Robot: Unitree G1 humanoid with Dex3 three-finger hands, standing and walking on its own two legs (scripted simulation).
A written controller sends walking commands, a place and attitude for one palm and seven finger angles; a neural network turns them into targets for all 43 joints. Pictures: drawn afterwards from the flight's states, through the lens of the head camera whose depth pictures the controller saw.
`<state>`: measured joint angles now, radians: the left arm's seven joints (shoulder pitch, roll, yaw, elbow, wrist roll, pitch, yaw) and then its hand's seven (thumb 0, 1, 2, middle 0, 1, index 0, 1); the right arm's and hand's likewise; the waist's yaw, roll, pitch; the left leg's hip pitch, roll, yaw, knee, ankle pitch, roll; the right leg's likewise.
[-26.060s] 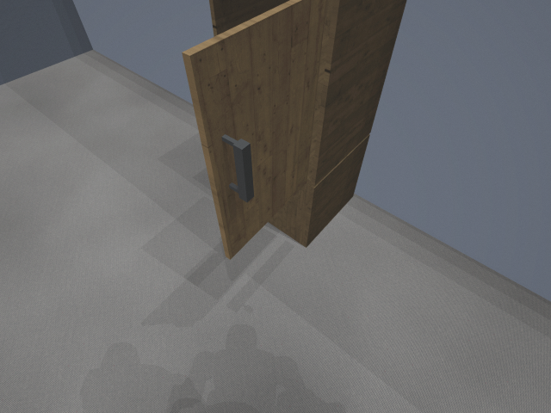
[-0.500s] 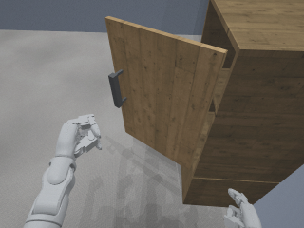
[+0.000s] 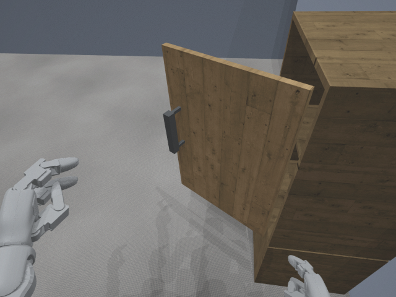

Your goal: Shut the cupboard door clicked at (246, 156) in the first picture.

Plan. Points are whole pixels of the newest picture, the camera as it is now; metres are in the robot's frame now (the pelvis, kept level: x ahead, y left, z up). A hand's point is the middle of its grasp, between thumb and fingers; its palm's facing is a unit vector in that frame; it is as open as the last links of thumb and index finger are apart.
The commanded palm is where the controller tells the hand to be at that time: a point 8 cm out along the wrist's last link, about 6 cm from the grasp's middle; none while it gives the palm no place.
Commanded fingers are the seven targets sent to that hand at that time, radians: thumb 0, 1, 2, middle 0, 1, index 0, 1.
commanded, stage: draw the hand back to the body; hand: left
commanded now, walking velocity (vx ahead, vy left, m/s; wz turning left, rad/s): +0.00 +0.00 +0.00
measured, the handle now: (176, 130) +0.60 +0.14 -0.01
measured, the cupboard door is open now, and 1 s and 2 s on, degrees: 59 59 59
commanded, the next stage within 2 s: step back with the hand held close in 0.46 s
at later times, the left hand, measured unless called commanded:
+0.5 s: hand (54, 220) +0.18 +0.24 +0.16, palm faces +0.41 -0.82 -0.40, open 7.4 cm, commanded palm +0.13 +0.28 +0.17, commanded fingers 0.00 0.90 0.90 -0.20 -0.30 -0.20 -0.30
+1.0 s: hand (50, 213) +0.19 +0.25 +0.16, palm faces +0.33 -0.80 -0.51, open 7.4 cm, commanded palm +0.13 +0.30 +0.17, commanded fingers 0.00 0.90 0.90 -0.20 -0.30 -0.20 -0.30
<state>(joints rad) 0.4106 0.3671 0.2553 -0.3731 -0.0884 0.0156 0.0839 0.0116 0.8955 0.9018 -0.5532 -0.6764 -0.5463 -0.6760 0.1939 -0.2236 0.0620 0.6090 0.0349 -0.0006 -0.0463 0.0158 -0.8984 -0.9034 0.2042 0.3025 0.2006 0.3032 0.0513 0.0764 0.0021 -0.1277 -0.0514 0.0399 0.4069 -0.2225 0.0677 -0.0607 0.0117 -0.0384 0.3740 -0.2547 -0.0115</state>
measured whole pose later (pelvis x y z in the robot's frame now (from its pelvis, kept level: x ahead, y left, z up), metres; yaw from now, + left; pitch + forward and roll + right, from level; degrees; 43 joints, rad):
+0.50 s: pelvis -0.01 -0.02 +0.00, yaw +0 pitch -5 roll +0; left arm 0.47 0.37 0.32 -0.41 -0.09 -0.04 0.10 0.01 0.89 0.90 -0.22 -0.31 -0.21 -0.31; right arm 0.19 -0.23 0.04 0.63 0.03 -0.08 -0.07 0.02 -0.90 -0.90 0.20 0.30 0.20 0.30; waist 0.05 0.07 0.01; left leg -0.12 -0.03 0.03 0.41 -0.21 0.04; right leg -0.05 0.04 -0.04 0.37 -0.24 -0.04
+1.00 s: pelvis -0.02 +0.00 -0.01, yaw -2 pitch +2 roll +0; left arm 0.55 0.46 0.39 -0.47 -0.09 -0.13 0.11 0.01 0.89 0.90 -0.22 -0.30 -0.21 -0.30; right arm 0.17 -0.25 -0.01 0.55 0.04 0.06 -0.08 0.02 -0.90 -0.90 0.20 0.30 0.20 0.30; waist 0.00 0.04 -0.03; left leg -0.31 -0.04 0.07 0.50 -0.23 0.07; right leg -0.26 0.01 -0.01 0.51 -0.27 -0.01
